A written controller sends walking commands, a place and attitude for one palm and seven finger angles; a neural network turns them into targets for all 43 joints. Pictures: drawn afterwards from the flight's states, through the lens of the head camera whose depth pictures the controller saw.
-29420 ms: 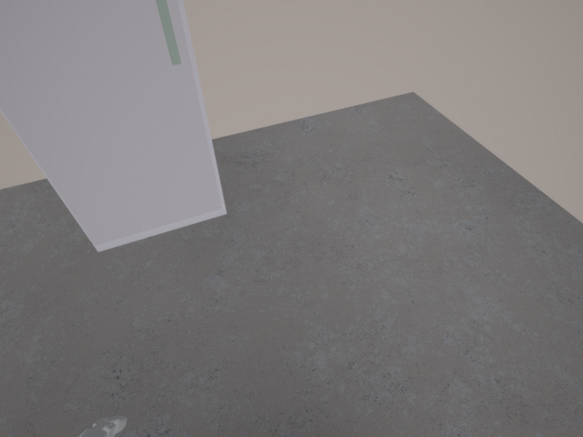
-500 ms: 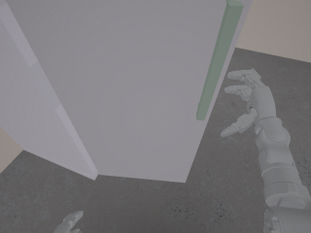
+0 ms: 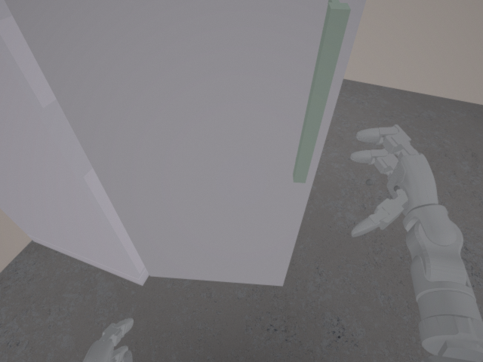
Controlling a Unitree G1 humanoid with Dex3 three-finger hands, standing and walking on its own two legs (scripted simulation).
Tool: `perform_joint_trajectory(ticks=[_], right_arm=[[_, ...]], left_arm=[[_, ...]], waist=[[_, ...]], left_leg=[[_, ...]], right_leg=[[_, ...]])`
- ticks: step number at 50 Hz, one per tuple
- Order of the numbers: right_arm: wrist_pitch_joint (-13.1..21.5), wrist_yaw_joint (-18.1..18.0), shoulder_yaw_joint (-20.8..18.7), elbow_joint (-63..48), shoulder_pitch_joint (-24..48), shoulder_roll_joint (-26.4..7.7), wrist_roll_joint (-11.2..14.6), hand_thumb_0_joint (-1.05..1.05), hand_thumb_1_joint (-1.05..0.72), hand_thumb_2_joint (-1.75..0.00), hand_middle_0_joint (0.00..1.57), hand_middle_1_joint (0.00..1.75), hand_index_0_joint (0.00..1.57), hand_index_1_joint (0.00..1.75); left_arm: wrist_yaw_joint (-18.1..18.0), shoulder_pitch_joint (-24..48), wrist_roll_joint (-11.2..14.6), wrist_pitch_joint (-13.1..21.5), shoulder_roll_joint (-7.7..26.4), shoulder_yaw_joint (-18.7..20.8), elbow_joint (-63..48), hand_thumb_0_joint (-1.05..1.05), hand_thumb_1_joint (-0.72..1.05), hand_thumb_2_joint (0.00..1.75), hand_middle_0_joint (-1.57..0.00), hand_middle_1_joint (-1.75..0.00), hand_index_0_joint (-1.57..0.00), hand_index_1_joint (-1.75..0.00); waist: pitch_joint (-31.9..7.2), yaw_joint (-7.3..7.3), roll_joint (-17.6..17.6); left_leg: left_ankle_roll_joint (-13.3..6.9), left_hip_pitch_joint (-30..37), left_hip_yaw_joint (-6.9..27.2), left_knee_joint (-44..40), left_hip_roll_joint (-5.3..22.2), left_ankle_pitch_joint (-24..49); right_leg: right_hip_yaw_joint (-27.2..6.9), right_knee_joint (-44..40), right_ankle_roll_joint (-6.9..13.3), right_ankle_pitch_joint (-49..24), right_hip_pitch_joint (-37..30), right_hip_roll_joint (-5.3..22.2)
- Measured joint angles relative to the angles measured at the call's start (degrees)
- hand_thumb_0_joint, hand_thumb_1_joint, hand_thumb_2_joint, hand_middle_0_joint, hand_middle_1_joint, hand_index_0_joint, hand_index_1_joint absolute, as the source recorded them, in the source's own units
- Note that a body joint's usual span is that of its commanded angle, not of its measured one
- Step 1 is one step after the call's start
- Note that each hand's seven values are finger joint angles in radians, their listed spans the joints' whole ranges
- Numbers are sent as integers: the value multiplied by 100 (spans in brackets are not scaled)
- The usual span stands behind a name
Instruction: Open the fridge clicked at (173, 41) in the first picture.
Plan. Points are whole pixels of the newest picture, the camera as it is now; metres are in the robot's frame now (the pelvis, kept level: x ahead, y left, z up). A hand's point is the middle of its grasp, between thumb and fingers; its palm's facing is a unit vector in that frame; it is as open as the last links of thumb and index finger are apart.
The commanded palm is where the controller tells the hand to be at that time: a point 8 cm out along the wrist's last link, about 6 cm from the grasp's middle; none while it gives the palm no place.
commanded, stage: slip the hand off the handle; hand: right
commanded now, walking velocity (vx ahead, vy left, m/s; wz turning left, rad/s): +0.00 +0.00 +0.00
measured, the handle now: (313, 106) +0.50 -0.08 +0.19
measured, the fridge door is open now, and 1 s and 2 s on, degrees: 74 74 74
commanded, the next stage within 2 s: draw the hand back to the body in 0.40 s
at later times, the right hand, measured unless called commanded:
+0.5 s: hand (374, 222) +0.29 -0.15 +0.14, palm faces -0.09 +0.98 -0.19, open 14.7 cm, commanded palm +0.28 -0.20 +0.15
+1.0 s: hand (409, 231) +0.27 -0.18 +0.16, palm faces +0.13 +0.99 -0.03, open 14.6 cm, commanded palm +0.23 -0.23 +0.17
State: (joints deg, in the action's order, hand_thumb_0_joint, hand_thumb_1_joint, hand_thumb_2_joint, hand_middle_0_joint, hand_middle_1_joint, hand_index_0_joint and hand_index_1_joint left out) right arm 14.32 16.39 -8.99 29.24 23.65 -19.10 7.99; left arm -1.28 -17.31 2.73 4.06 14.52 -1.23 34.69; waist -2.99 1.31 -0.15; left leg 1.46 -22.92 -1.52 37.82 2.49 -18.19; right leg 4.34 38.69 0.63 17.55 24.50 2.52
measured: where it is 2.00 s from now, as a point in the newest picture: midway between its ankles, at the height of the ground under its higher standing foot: outside the picture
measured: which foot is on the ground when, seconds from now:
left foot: down 0.00-1.00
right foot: down 0.00-1.00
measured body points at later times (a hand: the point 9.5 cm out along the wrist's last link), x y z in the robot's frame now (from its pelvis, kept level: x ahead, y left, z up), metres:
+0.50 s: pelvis +0.00 +0.02 +0.00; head -0.01 +0.03 +0.45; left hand +0.19 +0.24 -0.07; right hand +0.29 -0.21 +0.15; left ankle +0.01 +0.14 -0.72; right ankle +0.03 -0.11 -0.72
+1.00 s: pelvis +0.02 +0.02 +0.01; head -0.02 +0.04 +0.46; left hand +0.22 +0.24 -0.05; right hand +0.26 -0.24 +0.17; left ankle +0.01 +0.14 -0.72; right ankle +0.03 -0.11 -0.72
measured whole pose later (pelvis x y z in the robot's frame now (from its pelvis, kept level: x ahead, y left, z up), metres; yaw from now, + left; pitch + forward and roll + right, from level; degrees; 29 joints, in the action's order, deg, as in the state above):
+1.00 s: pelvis +0.02 +0.02 +0.01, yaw -2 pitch -3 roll +0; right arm -9.7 10.0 -13.1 -7.5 -4.1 -14.8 15.0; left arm -5.0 -12.3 2.9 10.8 13.9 -3.7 34.8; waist -3.4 -3.5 -2.3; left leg -0.2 -11.0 -3.8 31.3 1.6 -17.6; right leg 2.2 30.9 -1.3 15.4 12.8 2.9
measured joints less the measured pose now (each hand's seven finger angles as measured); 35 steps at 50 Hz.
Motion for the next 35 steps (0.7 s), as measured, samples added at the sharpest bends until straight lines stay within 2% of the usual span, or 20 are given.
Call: perform_joint_trajectory(ticks=[6,20,27,29,30,31,33,35], right_arm=[[-130,-152,110,-655,-469,99,-21,-1,55,-20,26,115,26,115],[-466,-96,230,-1952,-1623,197,132,-1,55,-20,26,115,26,115],[-479,-85,232,-2067,-1681,141,138,-1,55,-20,26,115,26,115],[-821,-180,137,-1984,-1537,303,598,-1,55,-20,26,115,26,115],[-1079,-312,51,-1976,-1473,422,766,-1,55,-20,26,115,26,115],[-1343,-481,-30,-2012,-1441,527,830,-1,55,-20,26,115,26,115],[-1764,-817,-99,-2221,-1503,640,690,-1,55,-20,26,115,26,115],[-1981,-998,-82,-2513,-1702,641,497,-1,55,-20,25,115,26,115]], left_arm=[[-34,153,-19,136,-59,-55,-33,1,90,89,-20,-30,-20,-30],[-91,419,-24,355,-41,-119,-135,1,90,89,-20,-30,-21,-30],[-197,483,-29,473,-29,-147,-61,1,90,89,-20,-30,-21,-30],[-256,472,48,534,-23,-151,30,1,90,89,-20,-30,-21,-30],[-292,463,75,567,-23,-162,90,1,90,89,-20,-30,-20,-30],[-314,452,89,595,-28,-174,138,1,90,89,-20,-30,-20,-30],[-314,430,75,633,-46,-186,163,1,90,89,-20,-30,-20,-30],[-281,426,41,653,-65,-197,125,2,90,89,-20,-30,-20,-30]], waist=[[44,-62,-28],[58,-235,-137],[126,-270,-132],[130,-322,-150],[115,-349,-157],[85,-372,-159],[24,-392,-172],[-16,-380,-199]], left_leg=[[-14,112,-17,-20,-2,10],[-89,408,-138,-107,-29,-2],[-139,459,-231,-106,-53,-18],[-152,520,-247,-164,-65,-3],[-154,567,-254,-214,-68,12],[-155,609,-256,-264,-68,26],[-155,686,-249,-349,-63,47],[-154,761,-229,-410,-61,55]], right_leg=[[-18,-42,-16,-29,-116,-1],[-137,-190,-98,-100,-395,15],[-234,-196,-149,-124,-412,34],[-250,-242,-164,-140,-463,42],[-254,-289,-170,-154,-507,42],[-254,-345,-172,-172,-551,38],[-243,-456,-171,-204,-645,29],[-219,-546,-170,-220,-743,23]])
